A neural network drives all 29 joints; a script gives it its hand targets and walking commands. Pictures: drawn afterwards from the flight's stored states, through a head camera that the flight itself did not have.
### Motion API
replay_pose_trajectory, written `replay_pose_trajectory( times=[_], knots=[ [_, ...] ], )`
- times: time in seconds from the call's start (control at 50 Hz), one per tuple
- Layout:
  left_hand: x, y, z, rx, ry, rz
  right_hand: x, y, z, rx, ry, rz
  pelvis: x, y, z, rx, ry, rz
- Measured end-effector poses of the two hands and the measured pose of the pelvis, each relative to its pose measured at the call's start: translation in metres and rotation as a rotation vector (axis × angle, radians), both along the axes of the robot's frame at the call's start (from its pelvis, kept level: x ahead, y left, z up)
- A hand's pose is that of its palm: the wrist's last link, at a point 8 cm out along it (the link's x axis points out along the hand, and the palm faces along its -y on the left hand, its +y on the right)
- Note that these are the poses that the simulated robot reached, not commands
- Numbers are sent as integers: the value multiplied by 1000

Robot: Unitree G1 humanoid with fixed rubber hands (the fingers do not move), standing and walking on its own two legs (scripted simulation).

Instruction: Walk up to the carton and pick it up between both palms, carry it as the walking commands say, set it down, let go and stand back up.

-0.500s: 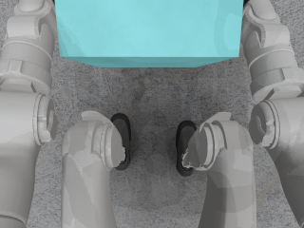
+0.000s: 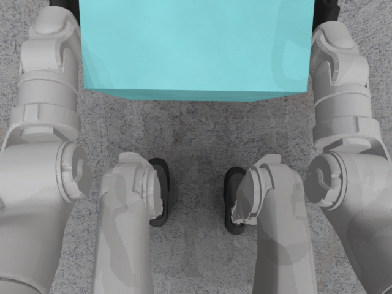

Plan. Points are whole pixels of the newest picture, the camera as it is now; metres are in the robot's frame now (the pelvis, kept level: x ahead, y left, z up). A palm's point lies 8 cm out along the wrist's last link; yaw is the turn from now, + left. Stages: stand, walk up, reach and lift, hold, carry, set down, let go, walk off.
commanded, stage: reach and lift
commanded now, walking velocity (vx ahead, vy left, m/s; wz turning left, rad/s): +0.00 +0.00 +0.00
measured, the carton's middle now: (194, 45) +0.52 +0.03 -0.17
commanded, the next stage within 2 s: none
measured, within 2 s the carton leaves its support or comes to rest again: neither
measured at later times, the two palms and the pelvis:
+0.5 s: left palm (40, 1) +0.52 +0.23 -0.03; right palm (352, 18) +0.52 -0.16 -0.03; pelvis +0.00 +0.00 +0.05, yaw +0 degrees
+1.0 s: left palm out of the picture +0.50 +0.23 +0.04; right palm out of the picture +0.51 -0.17 +0.05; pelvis +0.01 +0.00 +0.11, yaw +1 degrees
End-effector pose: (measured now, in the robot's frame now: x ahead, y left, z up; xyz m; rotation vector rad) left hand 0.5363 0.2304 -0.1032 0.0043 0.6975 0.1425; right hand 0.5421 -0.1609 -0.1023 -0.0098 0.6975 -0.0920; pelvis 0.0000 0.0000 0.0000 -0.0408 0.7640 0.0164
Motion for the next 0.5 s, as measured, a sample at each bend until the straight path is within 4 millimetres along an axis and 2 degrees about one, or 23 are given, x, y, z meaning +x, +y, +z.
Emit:
replay_pose_trajectory(
  times=[0.16, 0.5],
  knots=[
    [-4, -2, 17, -12, -9, 4, -4, -2, 18, 9, -8, -6, 4, 0, 12, -2, 36, 0],
    [-20, -3, 74, -26, -3, 8, -19, -4, 74, 22, -2, -7, 3, -1, 53, -2, 62, 6]
  ],
)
